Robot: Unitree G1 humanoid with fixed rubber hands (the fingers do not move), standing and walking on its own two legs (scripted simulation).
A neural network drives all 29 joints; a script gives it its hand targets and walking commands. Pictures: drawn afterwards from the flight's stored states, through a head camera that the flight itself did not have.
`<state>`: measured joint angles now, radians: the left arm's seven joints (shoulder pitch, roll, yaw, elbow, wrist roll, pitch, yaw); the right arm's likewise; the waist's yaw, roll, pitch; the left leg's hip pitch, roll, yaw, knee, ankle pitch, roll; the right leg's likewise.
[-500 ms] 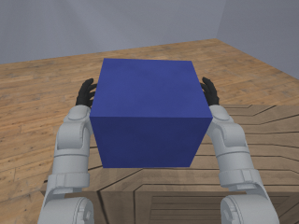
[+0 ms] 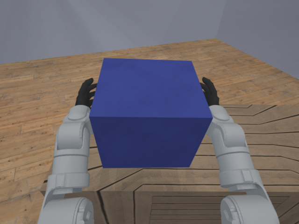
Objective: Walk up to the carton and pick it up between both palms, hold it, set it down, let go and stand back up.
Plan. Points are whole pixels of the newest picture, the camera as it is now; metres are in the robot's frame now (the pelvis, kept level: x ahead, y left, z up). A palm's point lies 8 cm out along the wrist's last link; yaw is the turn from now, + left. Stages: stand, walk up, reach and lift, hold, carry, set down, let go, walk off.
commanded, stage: hold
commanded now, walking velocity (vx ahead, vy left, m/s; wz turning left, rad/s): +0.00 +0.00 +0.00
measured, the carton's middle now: (147, 114) +0.37 +0.03 +0.16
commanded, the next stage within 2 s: set down in 0.48 s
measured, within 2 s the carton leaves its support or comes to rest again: neither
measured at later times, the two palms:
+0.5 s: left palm (84, 108) +0.35 +0.19 +0.18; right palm (209, 107) +0.38 -0.13 +0.18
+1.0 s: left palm (87, 111) +0.38 +0.20 +0.15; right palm (201, 112) +0.41 -0.13 +0.14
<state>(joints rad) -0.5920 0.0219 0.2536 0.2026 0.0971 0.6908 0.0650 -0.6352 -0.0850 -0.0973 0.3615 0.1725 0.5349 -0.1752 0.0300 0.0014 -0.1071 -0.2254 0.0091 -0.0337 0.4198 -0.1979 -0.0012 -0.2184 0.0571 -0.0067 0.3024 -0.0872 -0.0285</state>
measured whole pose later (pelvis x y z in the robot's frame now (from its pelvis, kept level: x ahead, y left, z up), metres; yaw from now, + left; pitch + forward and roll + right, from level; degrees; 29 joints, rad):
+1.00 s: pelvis +0.02 +0.00 +0.00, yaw +0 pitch +0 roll -1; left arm -0.56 0.01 0.30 0.35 0.15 0.41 0.03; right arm -0.64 -0.03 -0.11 0.63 0.11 0.16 -0.13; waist 0.03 0.00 -0.06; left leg -0.18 0.01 -0.03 0.37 -0.20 0.00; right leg -0.18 0.05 -0.01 0.27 -0.10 -0.03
